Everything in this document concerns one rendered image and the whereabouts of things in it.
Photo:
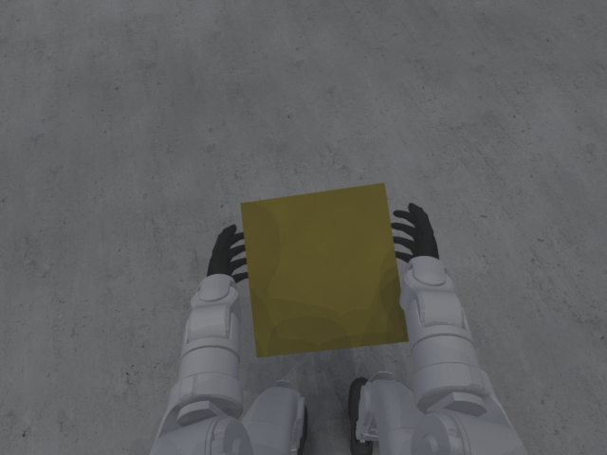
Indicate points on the right robot shin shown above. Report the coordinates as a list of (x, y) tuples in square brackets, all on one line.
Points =
[(361, 432)]

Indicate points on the left robot forearm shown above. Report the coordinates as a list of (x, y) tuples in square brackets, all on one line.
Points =
[(208, 379)]

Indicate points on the robot right hand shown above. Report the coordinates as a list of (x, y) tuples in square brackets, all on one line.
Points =
[(424, 243)]

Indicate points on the right robot foot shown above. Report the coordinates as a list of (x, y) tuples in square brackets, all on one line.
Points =
[(358, 447)]

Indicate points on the carton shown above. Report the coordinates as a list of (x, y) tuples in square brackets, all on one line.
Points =
[(322, 271)]

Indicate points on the right robot forearm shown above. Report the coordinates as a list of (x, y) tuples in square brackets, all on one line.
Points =
[(447, 371)]

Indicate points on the right robot upper arm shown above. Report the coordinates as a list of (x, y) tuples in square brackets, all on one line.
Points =
[(449, 432)]

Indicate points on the robot left hand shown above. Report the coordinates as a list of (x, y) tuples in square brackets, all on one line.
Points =
[(220, 262)]

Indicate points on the left robot upper arm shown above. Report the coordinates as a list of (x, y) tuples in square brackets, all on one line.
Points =
[(219, 435)]

